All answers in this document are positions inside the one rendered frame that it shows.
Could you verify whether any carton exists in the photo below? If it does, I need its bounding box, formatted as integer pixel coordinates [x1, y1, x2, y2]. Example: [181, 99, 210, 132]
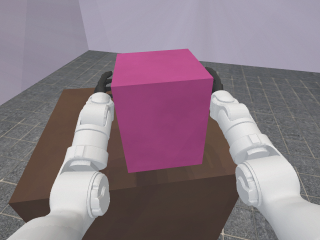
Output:
[111, 48, 214, 173]

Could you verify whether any right robot hand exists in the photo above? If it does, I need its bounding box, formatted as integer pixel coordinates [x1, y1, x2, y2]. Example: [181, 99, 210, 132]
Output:
[205, 67, 224, 95]

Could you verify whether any robot left forearm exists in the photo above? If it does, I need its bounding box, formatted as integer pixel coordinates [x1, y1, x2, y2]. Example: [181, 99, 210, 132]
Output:
[49, 92, 115, 209]

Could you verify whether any right robot upper arm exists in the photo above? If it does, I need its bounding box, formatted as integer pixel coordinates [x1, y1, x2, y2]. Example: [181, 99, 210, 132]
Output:
[235, 155, 320, 240]

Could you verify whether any left robot upper arm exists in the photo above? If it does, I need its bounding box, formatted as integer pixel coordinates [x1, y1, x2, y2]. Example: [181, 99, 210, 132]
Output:
[6, 171, 110, 240]

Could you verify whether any left robot hand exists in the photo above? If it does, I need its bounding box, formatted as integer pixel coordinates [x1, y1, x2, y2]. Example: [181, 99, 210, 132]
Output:
[93, 71, 113, 98]

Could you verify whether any pedestal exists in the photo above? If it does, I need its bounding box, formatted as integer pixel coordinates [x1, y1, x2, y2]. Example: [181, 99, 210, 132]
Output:
[8, 87, 239, 240]

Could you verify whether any robot right forearm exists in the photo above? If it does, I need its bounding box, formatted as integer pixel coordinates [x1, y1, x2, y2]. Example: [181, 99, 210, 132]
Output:
[209, 90, 301, 193]

